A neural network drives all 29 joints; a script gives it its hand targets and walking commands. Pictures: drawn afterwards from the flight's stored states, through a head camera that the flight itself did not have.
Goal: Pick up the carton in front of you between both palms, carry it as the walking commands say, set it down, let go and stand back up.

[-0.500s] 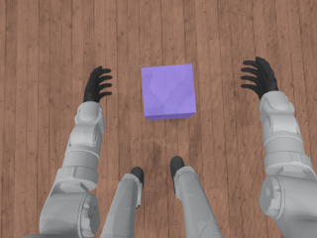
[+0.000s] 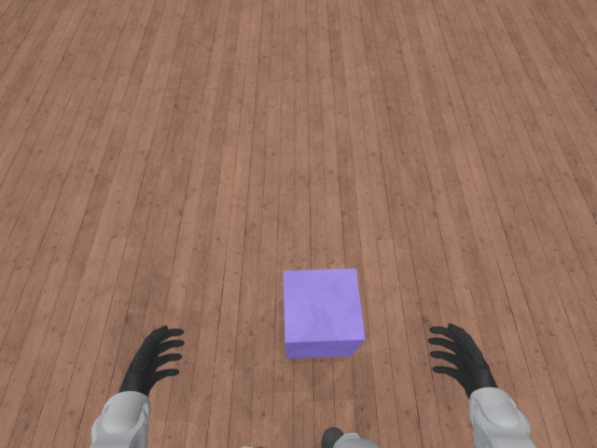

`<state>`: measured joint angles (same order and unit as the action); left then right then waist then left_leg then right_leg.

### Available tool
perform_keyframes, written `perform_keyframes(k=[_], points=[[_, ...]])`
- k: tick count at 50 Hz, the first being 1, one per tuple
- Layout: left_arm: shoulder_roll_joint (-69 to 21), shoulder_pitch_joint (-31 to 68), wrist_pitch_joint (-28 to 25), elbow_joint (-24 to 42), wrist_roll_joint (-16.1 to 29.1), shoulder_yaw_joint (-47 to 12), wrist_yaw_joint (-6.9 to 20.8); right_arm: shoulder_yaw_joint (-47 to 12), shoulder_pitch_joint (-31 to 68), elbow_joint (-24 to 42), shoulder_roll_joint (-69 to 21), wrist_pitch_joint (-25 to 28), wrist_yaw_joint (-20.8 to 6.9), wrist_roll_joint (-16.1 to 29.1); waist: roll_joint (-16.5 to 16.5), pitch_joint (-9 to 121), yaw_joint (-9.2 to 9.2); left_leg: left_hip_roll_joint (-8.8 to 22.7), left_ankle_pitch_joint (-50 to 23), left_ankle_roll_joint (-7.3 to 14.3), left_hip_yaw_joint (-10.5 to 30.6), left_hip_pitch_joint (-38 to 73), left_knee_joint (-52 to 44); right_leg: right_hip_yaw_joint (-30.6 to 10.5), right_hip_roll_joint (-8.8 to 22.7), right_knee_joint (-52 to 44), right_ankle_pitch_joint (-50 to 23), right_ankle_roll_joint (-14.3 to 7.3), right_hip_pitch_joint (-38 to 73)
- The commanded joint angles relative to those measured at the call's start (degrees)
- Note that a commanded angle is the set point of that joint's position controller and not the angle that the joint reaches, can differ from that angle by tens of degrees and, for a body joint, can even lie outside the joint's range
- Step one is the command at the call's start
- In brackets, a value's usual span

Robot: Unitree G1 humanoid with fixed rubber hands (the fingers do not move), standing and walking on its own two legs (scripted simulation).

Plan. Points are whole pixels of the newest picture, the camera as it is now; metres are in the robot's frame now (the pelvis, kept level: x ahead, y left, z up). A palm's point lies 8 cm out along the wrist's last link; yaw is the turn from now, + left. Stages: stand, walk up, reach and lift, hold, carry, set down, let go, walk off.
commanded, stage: let go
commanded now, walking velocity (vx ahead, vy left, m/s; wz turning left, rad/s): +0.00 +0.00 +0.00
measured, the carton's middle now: (319, 315) +0.45 -0.07 -0.64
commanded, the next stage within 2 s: stand in 0.56 s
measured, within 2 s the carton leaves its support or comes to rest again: neither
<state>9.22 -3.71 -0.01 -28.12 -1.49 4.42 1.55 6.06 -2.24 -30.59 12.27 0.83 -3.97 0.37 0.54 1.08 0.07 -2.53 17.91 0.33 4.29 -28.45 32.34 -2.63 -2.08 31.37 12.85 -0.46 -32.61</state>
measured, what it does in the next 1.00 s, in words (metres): stands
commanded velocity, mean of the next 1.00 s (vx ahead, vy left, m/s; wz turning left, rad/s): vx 0.00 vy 0.00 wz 0.00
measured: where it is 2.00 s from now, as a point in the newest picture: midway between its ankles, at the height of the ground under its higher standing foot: outside the picture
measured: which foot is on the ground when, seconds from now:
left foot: down 0.00-1.00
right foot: down 0.00-1.00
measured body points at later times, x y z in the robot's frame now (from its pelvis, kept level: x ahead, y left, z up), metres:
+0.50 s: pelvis +0.01 +0.01 +0.01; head +0.02 +0.01 +0.46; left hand +0.19 +0.24 -0.06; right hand +0.18 -0.22 -0.07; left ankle -0.03 +0.12 -0.73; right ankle +0.02 -0.11 -0.73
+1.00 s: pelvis +0.03 +0.00 +0.01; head +0.04 +0.00 +0.46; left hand +0.16 +0.30 -0.09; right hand +0.17 -0.29 -0.09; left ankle -0.03 +0.12 -0.73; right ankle +0.02 -0.11 -0.73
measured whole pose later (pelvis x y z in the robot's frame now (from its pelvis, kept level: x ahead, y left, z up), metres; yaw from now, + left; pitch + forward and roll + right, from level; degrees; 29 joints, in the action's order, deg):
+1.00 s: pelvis +0.03 +0.00 +0.01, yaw +1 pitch +0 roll -1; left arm 18.8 -8.9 0.3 -45.1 -2.1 2.0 -1.5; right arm 2.0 -12.1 -39.2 20.0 -1.0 1.3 -1.9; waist 1.4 -0.8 -0.2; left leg -2.1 20.9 0.7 5.8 -8.4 29.5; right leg -1.2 -2.2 29.2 16.7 -0.8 -12.4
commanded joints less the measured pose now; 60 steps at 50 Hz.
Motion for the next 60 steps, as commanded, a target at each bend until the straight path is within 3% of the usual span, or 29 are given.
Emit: perform_keyframes(k=[1, 14, 27, 28, 29, 30, 33, 38, 42, 60], points=[[5.4, -3.5, -1.2, 6.6, 0.7, 0.4, 0.6, 0.2, -4.5, 7.1, 5.5, 0.9, 0.4, 0.1, 0.3, 14.2, 0.42, 1.2, -17.0, -1.9, -1.9, 8.4, -8.2, 1.1, 0.5, -3.8, -17.7, 0.6, 26.2], [7.0, -5.9, 5.1, 8.6, 1.3, -1.0, 2.1, -1.7, -7.7, 11.6, 6.3, -6.4, -0.4, -1.1, 2.7, -4.9, 0.09, 3.7, -7.3, -0.6, -1.1, 9.5, -15.4, 2.8, -1.2, -6.4, -7.4, 1.4, 35.8], [7.4, -6.1, 6.9, 8.9, 0.4, -0.2, 2.2, -1.8, -8.6, 12.5, 5.6, -8.0, 0.1, -1.6, 0.8, -2.8, -0.09, 1.8, -15.9, -1.4, -2.1, 16.7, -12.0, 1.8, -0.7, -7.2, -13.5, 1.0, 35.8], [8.6, -4.7, 10.0, 12.8, -0.7, 0.0, 0.5, -1.2, -12.0, 9.6, 6.6, -6.0, 1.0, -0.8, 3.4, -0.3, 0.66, 0.7, -18.3, -1.7, -1.9, 16.8, -9.9, 2.0, -0.6, -5.2, -16.2, 0.6, 37.9], [14.8, -6.1, 6.4, 0.3, -0.2, 1.4, -2.3, -0.3, -6.3, 4.9, 12.8, -4.7, 3.5, -1.7, 0.2, -1.3, -2.06, 3.0, -13.8, -2.7, -0.7, 14.2, -7.0, -0.2, 4.0, -5.3, -10.8, 1.5, 25.8], [15.4, -6.7, 4.8, -0.5, -0.4, 1.1, -3.1, -0.2, -7.7, 5.2, 11.9, -3.9, 4.2, -2.1, -1.3, -0.9, -0.61, 3.3, -10.6, -2.3, 0.0, 16.3, -6.5, -1.3, 4.1, -6.1, -7.2, 1.0, 23.5], [13.9, -4.2, 2.3, -3.3, -1.1, 0.3, -3.3, -1.0, -8.7, 2.1, 11.2, -2.4, 4.7, -2.6, -1.3, -1.0, 0.11, 3.8, -3.1, -1.1, 1.5, 14.7, -6.9, -3.0, 4.7, -7.3, 2.3, 0.2, 20.2], [15.2, -3.5, 0.4, -7.8, -1.0, -0.1, -3.1, -1.5, -7.9, -0.5, 12.8, -1.3, 4.9, -2.8, 0.2, 2.0, -0.18, 5.0, -12.2, -0.5, 3.2, 15.9, -6.0, -2.7, 4.9, -5.0, -8.9, -0.1, 22.9], [16.6, -3.8, -0.1, -10.3, -0.8, -0.1, -3.2, -1.6, -8.8, -2.3, 14.3, -1.1, 5.2, -2.5, 0.2, 2.9, -0.08, 5.2, -16.7, -0.5, 3.4, 16.9, -5.5, -2.8, 5.3, -4.3, -13.8, -0.4, 24.6], [18.9, -2.2, -0.7, -18.3, -0.4, -0.9, -3.2, -2.9, -8.1, -9.7, 16.9, -0.6, 5.8, -1.9, -0.1, 1.7, -0.32, 6.0, -20.3, -0.1, 4.6, 18.7, -8.0, -3.3, 6.4, -6.0, -17.6, -0.8, 27.8]])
